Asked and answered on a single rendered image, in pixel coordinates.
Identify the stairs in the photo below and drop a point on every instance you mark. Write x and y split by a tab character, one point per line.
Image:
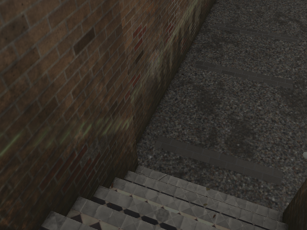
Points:
150	200

